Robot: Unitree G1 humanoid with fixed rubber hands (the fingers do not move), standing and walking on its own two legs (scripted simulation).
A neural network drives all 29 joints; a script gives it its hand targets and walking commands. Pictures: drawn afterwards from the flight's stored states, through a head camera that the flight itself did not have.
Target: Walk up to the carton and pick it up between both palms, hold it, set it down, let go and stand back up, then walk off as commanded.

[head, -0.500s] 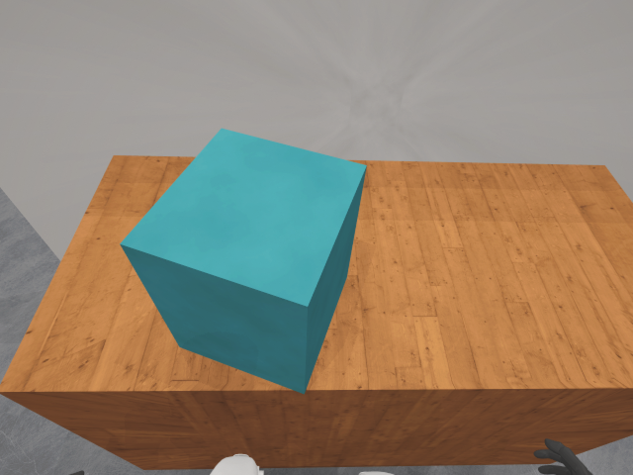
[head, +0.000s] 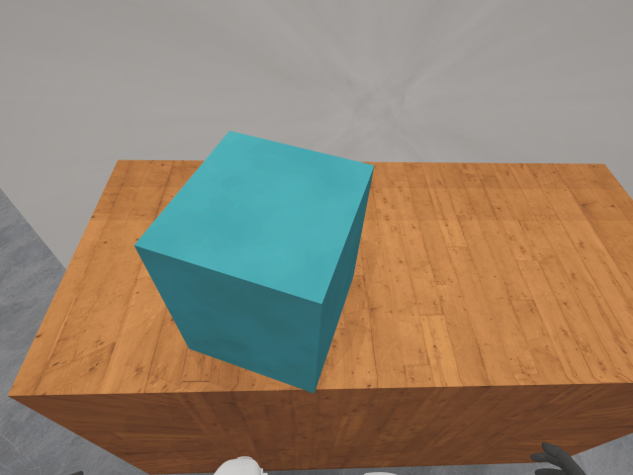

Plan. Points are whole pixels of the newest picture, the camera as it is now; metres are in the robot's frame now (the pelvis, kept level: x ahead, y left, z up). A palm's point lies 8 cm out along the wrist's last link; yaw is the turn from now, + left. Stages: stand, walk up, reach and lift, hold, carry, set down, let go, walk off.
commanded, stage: walk up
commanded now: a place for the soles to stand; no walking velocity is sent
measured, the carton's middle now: (273, 265) +0.37 +0.08 +0.04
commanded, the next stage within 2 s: reach and lift in 0.08 s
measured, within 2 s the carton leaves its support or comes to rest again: neither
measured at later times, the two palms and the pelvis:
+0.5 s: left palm (77, 448) +0.16 +0.31 -0.08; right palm out of the picture +0.13 -0.28 -0.07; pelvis +0.00 +0.01 +0.00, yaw +0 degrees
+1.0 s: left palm (56, 455) +0.15 +0.32 -0.05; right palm out of the picture +0.11 -0.20 -0.01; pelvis -0.03 +0.05 +0.01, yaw +0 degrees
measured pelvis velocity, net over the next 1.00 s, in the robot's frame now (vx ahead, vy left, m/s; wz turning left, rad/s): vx -0.03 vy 0.05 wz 0.00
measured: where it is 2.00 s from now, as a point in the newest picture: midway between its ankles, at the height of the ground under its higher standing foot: outside the picture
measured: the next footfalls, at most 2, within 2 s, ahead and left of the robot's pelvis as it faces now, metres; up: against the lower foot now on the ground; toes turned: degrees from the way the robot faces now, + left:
none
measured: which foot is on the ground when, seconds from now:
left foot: down 0.00-1.00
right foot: down 0.00-1.00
